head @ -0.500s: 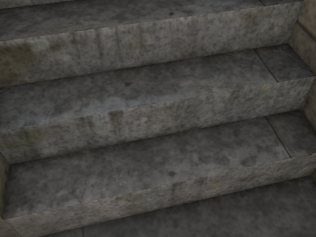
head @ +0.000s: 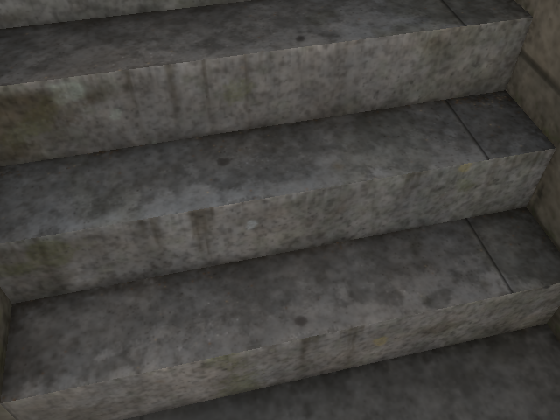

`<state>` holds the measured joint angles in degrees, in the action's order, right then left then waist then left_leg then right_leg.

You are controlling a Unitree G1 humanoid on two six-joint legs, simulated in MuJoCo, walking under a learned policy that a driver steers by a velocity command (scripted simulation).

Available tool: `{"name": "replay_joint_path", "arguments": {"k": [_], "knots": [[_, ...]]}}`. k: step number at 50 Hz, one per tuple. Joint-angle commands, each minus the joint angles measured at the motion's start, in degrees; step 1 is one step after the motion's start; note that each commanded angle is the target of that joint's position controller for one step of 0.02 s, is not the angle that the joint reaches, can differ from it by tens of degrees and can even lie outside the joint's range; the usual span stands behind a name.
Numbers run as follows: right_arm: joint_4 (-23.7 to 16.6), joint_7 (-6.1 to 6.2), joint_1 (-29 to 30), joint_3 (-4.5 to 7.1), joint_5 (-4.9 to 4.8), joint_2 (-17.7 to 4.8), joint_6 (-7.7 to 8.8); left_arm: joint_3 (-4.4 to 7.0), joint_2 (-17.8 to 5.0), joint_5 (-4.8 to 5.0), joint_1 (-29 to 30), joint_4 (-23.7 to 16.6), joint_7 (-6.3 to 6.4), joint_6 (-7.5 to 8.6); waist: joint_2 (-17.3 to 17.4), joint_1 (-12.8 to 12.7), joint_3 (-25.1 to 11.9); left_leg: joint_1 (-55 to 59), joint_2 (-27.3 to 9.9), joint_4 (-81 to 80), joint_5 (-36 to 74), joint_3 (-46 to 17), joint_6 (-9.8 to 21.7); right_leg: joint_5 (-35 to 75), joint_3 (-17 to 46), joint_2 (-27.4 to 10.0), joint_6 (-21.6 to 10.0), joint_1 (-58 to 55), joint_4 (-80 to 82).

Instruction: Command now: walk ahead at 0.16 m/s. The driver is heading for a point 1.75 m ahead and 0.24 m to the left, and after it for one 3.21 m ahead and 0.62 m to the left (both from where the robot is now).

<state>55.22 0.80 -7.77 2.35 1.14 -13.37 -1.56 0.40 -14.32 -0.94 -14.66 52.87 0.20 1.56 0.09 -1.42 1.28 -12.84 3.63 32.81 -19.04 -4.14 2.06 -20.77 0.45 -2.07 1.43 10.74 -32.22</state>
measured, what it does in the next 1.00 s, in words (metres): walks ahead: left foot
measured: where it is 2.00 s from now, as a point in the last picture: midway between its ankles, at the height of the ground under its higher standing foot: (327, 275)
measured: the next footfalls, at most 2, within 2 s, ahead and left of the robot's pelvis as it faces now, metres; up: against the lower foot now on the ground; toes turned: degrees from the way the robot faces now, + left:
left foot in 0.60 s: +0.36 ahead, +0.07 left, +0.00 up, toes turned -1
right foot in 1.06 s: +0.49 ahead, -0.14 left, +0.00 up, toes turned -3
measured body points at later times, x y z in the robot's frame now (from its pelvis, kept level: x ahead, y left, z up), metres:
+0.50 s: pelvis +0.15 -0.03 +0.01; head +0.18 -0.05 +0.46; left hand +0.06 +0.22 -0.12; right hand +0.40 -0.25 -0.07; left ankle +0.31 +0.09 -0.69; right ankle +0.00 -0.13 -0.73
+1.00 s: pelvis +0.38 -0.03 +0.01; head +0.39 -0.03 +0.46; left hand +0.55 +0.19 -0.10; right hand +0.38 -0.30 -0.12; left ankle +0.32 +0.07 -0.73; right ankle +0.45 -0.15 -0.70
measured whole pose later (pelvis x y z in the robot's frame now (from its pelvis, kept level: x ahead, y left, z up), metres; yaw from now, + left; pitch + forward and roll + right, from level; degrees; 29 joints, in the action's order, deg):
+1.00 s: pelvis +0.38 -0.03 +0.01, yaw -1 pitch +2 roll +1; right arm 52.5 0.3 -20.9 1.2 0.4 -14.5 3.9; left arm -1.3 -12.0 -0.3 -6.4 47.3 1.2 2.1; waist -0.8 3.7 -1.4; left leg -5.4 2.9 18.3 -14.5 1.2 2.5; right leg -12.5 -1.9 -2.4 -0.3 29.1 -41.6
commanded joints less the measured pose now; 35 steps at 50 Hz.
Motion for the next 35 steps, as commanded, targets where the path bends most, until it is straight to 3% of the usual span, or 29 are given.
{"name": "replay_joint_path", "arguments": {"k": [1, 2, 3, 4, 5, 7, 8, 9, 10, 11, 12, 13, 14, 15, 17, 19, 21, 23, 25, 27, 28, 29, 30, 31, 32, 33, 34, 35], "knots": [[-1.15, -0.08, -1.09, 2.05, -4.61, -8.59, 1.51, 1.48, -6.51, 2.6, 1.96, -3.39, 0.58, 1.05, 3.05, 0.64, 5.19, -3.95, -5.47, -11.5, -23.17, -9.26, 6.95, -15.25, -1.23, 1.94, -3.9, 7.64, 1.26], [-2.35, -0.24, -1.59, 1.72, -4.71, -8.1, 2.72, 1.04, -4.72, 3.27, 2.24, -3.07, 1.13, 2.16, 5.48, 1.42, 5.58, -2.85, -8.7, -15.05, -26.86, -15.26, 9.3, -14.33, -0.95, 2.59, -4.33, 10.59, -2.33], [-2.14, -0.34, -3.35, 2.11, -4.25, -9.35, 3.87, 0.27, -2.78, 3.37, 2.46, -3.25, 1.31, 3.27, 8.75, 1.84, 6.72, -1.18, -12.54, -18.26, -26.94, -21.79, 11.77, -10.5, -0.98, 3.15, -4.63, 13.23, -5.54], [-1.99, -0.58, -4.84, 2.39, -3.64, -10.18, 4.7, 0.2, -2.38, 3.43, 2.89, -3.31, 1.21, 4.16, 10.45, 1.95, 7.03, 0.16, -15.54, -19.97, -24.13, -27.25, 13.83, -7.93, -0.05, 2.94, -5.46, 14.66, -7.12], [-2.26, -0.68, -5.36, 2.52, -3.32, -10.27, 5.26, 0.47, -3.52, 3.4, 3.4, -3.41, 0.94, 4.83, 10.39, 1.84, 6.91, 1.58, -17.17, -19.96, -19.17, -29.33, 14.65, -7.59, 1.2, 2.33, -6.51, 15.76, -7.34], [-4.03, -0.41, -3.29, 2.58, -3.15, -10.2, 5.88, 0.78, -4.46, 3.5, 1.78, -2.33, -0.27, 5.61, 8.78, -0.2, 4.22, 4.01, -17.61, -17.44, -7.37, -26.33, 13.34, -5.92, 1.94, 1.29, -8.59, 13.09, -2.36], [-5.55, -0.23, -0.58, 2.87, -3.08, -10.67, 5.83, 0.87, -4.35, 3.16, -1.65, -0.49, -0.68, 5.79, 6.68, -2.07, 2.66, 1.3, -15.27, -14.91, -1.33, -20.73, 10.78, -0.31, 1.31, 1.51, -8.92, 5.97, 3.71], [-7.75, -0.16, 3.76, 2.62, -3.04, -9.66, 5.85, 1.33, -5.42, 2.7, -7.15, 2.17, -0.94, 5.63, 3.84, -4.86, 1.02, -4.28, -10.74, -8.81, 5.94, -12.74, 7.55, 1.58, 3.32, 1.21, -9.17, -3.14, 8.14], [-10.61, -0.1, 7.75, 1.82, -2.64, -6.65, 6.6, 2.81, -10.14, 2.77, -14.97, 4.95, -0.99, 5.67, -6.43, -7.48, -0.42, -13.74, -2.04, 7.3, 13.98, -0.48, 2.78, 3.66, 14.38, -3.99, -11.6, -14.14, 14.15], [-11.9, -0.46, 6.73, 1.58, -1.67, -6.08, 7.78, 4.04, -14.19, 2.37, -20.67, 6.13, -1.64, 5.6, -18.26, -8.43, -1.5, -27.8, 2.22, 22.53, -3.31, 3.06, 0.25, 13.96, 32.0, -15.46, -17.07, -25.77, 19.93], [-10.77, -0.87, 3.74, 2.06, -2.19, -8.08, 8.27, 2.61, -9.76, 1.74, -17.53, 5.69, -1.66, 5.46, -11.51, -5.42, 0.79, -34.24, -1.36, 29.18, -11.25, -0.02, 0.83, 18.77, 32.14, -18.48, -18.03, -26.48, 18.74], [-10.44, -1.23, 2.47, 1.99, -3.4, -7.62, 8.5, 1.9, -6.89, 1.37, -15.86, 5.1, -1.59, 5.44, -7.88, -4.25, 2.36, -37.17, -3.97, 32.7, -7.91, -0.5, 1.82, 21.92, 27.64, -17.01, -17.05, -27.15, 18.06], [-10.87, -1.37, 3.3, 1.76, -3.64, -6.65, 8.67, 1.72, -6.52, 1.22, -14.82, 4.93, -1.6, 5.32, -6.04, -3.83, 3.01, -39.29, -5.96, 32.67, -4.04, 0.61, 2.24, 26.43, 23.33, -15.91, -15.71, -27.38, 18.56], [-12.18, -1.47, 5.83, 1.81, -3.26, -6.33, 8.48, 1.13, -5.5, 1.34, -14.32, 5.49, -1.45, 4.98, -4.65, -3.39, 3.92, -40.87, -7.6, 30.5, -0.22, 1.35, 2.21, 33.32, 19.02, -15.23, -14.12, -27.39, 19.03], [-13.37, -2.4, 6.37, 1.32, -2.25, -4.0, 7.99, 0.29, -4.17, 1.02, -14.12, 5.72, -0.96, 4.25, -4.96, -2.28, 2.18, -35.58, -7.68, 26.61, 4.92, 4.07, 1.02, 38.31, 13.11, -11.76, -12.16, -23.17, 20.27], [-15.19, -3.02, 9.07, 0.2, -1.47, -1.32, 7.44, 0.37, -6.17, 1.02, -10.95, 4.59, -0.05, 3.86, -3.85, -1.71, 2.97, -28.27, -6.08, 18.31, 10.18, 7.25, -1.39, 37.13, 8.27, -8.83, -11.52, -14.11, 23.14], [-16.84, -2.59, 13.42, -0.66, -1.57, -0.5, 7.39, 0.86, -8.34, 0.91, -9.56, 4.09, 0.93, 3.78, -4.49, -2.31, 4.75, -19.51, -4.21, 8.2, 15.77, 9.46, -3.32, 37.58, 5.23, -6.53, -10.88, -5.62, 25.41], [-18.19, -1.92, 16.11, -0.59, -2.16, -2.16, 7.25, 1.55, -10.16, 1.47, -10.49, 4.21, 1.56, 3.59, -5.77, -2.62, 4.65, -16.14, -3.22, 2.2, 18.23, 8.9, -3.22, 38.89, 5.86, -7.5, -10.96, -6.05, 25.59], [-19.22, -2.13, 17.16, -0.19, -2.51, -4.42, 7.35, 2.28, -11.17, 1.59, -10.35, 4.01, 1.64, 3.55, -7.01, -1.64, 4.14, -14.64, -2.97, -2.05, 18.53, 7.61, -1.31, 43.23, 5.98, -9.07, -10.8, -9.22, 23.52], [-17.47, -1.78, 9.43, 0.85, -1.96, -7.24, 7.5, 3.01, -11.95, 1.47, -9.54, 3.65, 2.02, 3.26, -7.8, 2.49, -1.84, -6.16, -1.28, -1.04, 17.48, 7.36, 1.3, 61.8, 5.17, -10.83, -9.78, -13.01, 15.15], [-13.9, -1.18, -1.17, 1.93, -1.92, -8.85, 7.03, 2.75, -10.33, 1.34, -7.67, 2.8, 1.75, 2.85, -9.22, 7.04, -6.88, 3.41, -0.23, -1.32, 15.68, 7.28, 3.36, 68.09, 3.68, -9.11, -8.68, -12.31, 5.23], [-10.88, -0.63, -10.67, 2.82, -1.82, -10.37, 6.72, 2.67, -10.46, 1.16, -5.47, 1.65, 1.24, 2.83, -8.39, 11.52, -10.62, 16.6, -1.52, -3.76, 17.78, 6.62, 5.01, 65.05, 3.11, -6.54, -7.45, -4.53, -6.03], [-9.21, 0.24, -18.05, 3.78, -1.11, -14.98, 6.25, 1.59, -7.29, -0.63, -5.74, -0.54, 0.57, 3.5, 2.53, 12.0, -17.54, 32.91, -13.78, -3.82, 18.78, -7.64, 8.32, 31.97, 2.35, -1.7, -5.96, 8.9, -23.62], [-8.77, -0.22, -16.75, 3.23, 0.57, -16.22, 6.33, -0.3, -0.17, -0.13, -14.07, 0.0, -0.3, 4.71, 16.26, 5.19, -21.47, 39.94, -27.02, -10.88, 15.75, -33.3, 18.72, -13.5, 5.51, 7.29, -4.39, 25.85, -42.07], [-9.06, -0.43, -13.06, 2.6, 0.06, -11.56, 6.73, 1.11, -6.93, 1.99, -10.2, 0.31, -1.13, 5.96, 9.01, 6.75, -14.8, 30.88, -25.4, -18.2, -0.5, -35.45, 18.28, -10.48, 9.15, 3.51, -5.53, 30.91, -46.44], [-10.39, -0.71, -6.38, 1.75, -0.77, -8.79, 7.4, 1.87, -9.52, 3.25, -4.27, -2.03, -1.08, 6.42, 5.39, 4.78, -5.18, 19.94, -22.73, -21.1, -2.59, -26.1, 16.15, -3.39, 6.47, -0.54, -6.15, 31.92, -44.29], [-10.71, -1.15, -2.84, 1.09, -0.87, -7.15, 7.76, 1.81, -8.94, 2.35, -1.44, -2.65, -0.35, 6.1, 0.32, 2.81, -2.03, 11.34, -20.32, -23.15, 4.11, -20.56, 14.26, 1.4, 4.91, -2.96, -5.44, 28.95, -43.03], [-10.76, -1.46, -1.45, 0.67, -0.59, -6.36, 8.01, 2.01, -8.38, 1.53, -1.84, -2.61, 0.23, 5.42, -0.57, 0.97, -1.1, 5.74, -18.52, -24.47, 9.85, -16.35, 13.03, 3.99, 5.06, -4.29, -4.69, 25.83, -41.74]]}}
Velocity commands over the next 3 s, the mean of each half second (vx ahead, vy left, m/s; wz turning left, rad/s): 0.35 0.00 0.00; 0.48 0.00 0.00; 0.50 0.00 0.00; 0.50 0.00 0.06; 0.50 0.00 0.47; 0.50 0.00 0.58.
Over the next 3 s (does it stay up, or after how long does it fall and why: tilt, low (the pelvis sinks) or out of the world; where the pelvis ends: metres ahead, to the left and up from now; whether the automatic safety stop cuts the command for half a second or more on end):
stays up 1.26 -0.04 0.63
